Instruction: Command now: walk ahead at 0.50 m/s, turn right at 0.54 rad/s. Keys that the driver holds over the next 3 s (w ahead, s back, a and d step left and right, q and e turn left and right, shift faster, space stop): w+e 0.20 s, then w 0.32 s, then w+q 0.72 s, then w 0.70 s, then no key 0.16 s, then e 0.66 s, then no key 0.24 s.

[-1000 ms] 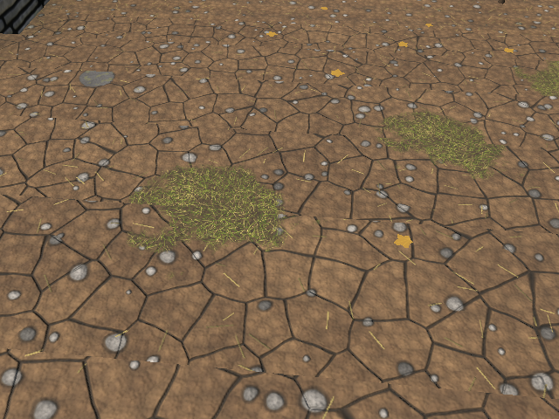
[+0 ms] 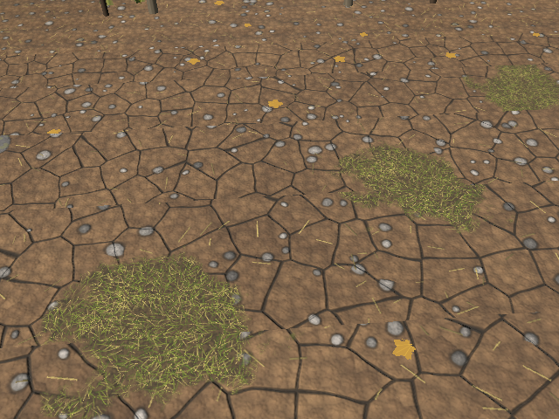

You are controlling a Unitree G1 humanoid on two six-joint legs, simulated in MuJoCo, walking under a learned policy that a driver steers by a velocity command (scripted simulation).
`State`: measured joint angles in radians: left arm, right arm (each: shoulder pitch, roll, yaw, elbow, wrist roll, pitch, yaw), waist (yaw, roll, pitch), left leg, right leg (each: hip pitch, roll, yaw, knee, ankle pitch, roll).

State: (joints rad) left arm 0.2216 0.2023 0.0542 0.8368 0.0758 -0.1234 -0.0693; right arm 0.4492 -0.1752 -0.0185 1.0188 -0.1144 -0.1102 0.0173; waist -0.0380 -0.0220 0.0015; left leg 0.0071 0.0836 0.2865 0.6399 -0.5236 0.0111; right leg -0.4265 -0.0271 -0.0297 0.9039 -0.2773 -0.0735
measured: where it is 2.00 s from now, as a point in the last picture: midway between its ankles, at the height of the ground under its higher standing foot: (265, 293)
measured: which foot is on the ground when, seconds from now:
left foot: up 0.00-0.32, down 0.34-0.78, up 0.80-1.00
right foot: down 0.00-0.36, up 0.38-0.74, down 0.76-1.00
